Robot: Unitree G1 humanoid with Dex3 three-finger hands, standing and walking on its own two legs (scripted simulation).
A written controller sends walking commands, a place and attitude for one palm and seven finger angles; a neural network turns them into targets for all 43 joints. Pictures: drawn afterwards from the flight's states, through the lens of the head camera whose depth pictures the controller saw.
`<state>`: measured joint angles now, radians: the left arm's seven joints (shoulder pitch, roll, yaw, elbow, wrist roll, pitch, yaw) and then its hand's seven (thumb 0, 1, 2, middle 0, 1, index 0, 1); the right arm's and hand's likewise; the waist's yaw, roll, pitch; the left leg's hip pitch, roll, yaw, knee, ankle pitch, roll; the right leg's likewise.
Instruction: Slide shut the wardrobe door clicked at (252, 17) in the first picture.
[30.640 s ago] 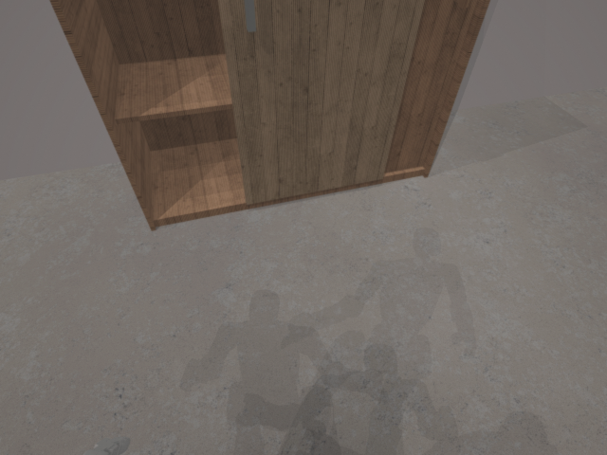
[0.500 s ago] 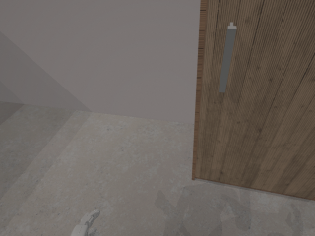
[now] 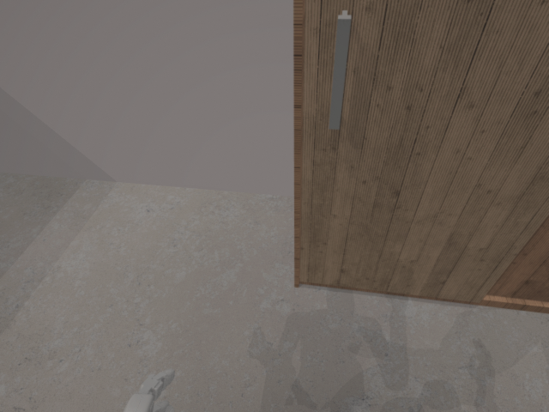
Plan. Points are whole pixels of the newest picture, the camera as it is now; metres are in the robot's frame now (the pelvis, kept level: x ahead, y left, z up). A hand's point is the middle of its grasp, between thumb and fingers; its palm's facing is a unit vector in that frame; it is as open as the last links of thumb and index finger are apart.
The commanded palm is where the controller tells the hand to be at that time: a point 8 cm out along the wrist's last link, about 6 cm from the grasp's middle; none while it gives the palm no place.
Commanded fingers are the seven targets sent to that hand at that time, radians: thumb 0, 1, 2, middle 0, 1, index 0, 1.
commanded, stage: stop stepping back and stand still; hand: right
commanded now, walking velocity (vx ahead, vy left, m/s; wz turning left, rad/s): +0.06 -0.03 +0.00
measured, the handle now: (339, 73) +0.73 -0.12 +0.17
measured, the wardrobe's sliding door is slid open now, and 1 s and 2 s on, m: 0.00 0.00 0.00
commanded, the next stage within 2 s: let the arm hang, fingers relaxed in 0.70 s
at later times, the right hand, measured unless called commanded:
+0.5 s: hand out of the picture +0.23 -0.30 +0.18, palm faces +0.46 +0.76 -0.47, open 7.4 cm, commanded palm +0.18 -0.34 +0.19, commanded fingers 0.00 -0.90 -0.90 0.20 0.30 0.20 0.30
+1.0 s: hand (475, 405) +0.18 -0.28 -0.09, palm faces +0.05 +0.93 -0.37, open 7.4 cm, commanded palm none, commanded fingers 0.00 -0.90 -0.90 0.20 0.30 0.20 0.30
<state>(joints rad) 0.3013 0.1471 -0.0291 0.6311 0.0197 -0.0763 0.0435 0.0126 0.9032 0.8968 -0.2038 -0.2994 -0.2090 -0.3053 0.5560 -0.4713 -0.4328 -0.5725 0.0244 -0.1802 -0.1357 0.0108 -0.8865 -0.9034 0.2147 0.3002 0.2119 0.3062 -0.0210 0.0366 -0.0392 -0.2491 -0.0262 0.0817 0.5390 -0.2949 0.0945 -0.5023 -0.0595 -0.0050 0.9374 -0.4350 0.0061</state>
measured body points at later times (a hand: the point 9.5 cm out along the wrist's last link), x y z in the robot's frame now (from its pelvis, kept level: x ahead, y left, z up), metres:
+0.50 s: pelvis +0.04 -0.03 +0.01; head +0.05 -0.04 +0.46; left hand +0.21 +0.18 -0.08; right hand +0.20 -0.34 +0.20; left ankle +0.02 +0.08 -0.73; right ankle +0.05 -0.15 -0.73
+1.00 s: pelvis +0.02 -0.05 +0.00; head +0.01 -0.02 +0.45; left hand +0.18 +0.22 -0.11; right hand +0.17 -0.33 -0.06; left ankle +0.02 +0.08 -0.73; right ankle +0.05 -0.15 -0.73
